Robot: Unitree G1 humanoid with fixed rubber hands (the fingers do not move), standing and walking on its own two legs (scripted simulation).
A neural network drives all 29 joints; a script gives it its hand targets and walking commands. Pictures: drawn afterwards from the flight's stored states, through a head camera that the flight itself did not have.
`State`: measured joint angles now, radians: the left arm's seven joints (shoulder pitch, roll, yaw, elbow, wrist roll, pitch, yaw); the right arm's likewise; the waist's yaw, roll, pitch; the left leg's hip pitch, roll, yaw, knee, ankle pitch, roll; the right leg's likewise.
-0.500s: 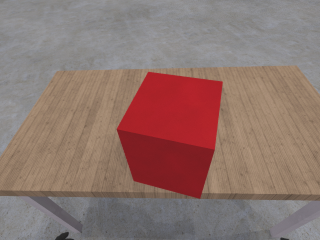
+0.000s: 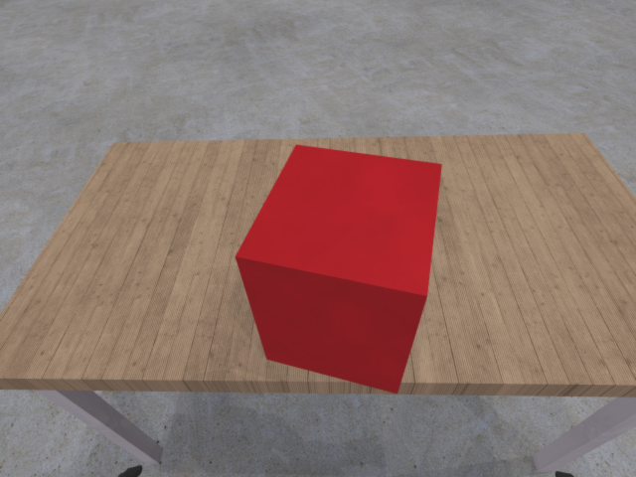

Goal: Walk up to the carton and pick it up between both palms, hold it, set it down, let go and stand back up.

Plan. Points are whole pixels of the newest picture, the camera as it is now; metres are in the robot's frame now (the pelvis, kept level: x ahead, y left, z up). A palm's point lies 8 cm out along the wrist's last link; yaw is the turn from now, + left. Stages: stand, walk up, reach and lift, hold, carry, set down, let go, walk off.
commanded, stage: stand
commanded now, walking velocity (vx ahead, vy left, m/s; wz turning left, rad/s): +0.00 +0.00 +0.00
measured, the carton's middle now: (346, 269) +0.38 -0.01 +0.03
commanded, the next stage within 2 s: none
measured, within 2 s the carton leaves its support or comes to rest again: neither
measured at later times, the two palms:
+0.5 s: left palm out of the picture +0.08 +0.30 -0.11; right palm out of the picture +0.08 -0.30 -0.11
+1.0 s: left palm out of the picture +0.08 +0.31 -0.11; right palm out of the picture +0.09 -0.30 -0.11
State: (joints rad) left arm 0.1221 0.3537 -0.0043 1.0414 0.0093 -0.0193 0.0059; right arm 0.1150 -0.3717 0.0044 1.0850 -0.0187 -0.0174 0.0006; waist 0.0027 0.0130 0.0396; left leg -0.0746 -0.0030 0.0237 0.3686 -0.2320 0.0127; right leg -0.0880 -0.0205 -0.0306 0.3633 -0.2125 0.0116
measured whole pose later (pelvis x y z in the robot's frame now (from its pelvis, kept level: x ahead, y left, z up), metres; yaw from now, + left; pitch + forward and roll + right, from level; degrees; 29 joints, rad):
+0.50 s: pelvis -0.01 +0.00 +0.00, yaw +0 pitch -4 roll +0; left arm 0.12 0.36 -0.01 1.07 0.01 -0.01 0.01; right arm 0.11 -0.36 0.01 1.10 -0.02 -0.02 0.00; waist 0.00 0.01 0.05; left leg -0.07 -0.01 0.03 0.34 -0.21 0.02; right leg -0.08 -0.03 -0.02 0.34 -0.19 0.02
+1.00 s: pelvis +0.00 +0.00 +0.00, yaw +0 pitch -3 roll +0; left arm 0.10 0.36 0.00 1.08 0.01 -0.02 0.00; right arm 0.09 -0.37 0.00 1.10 -0.01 -0.02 0.00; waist 0.01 0.01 0.05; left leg -0.07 -0.01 0.03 0.33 -0.21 0.02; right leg -0.09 -0.03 -0.02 0.33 -0.19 0.02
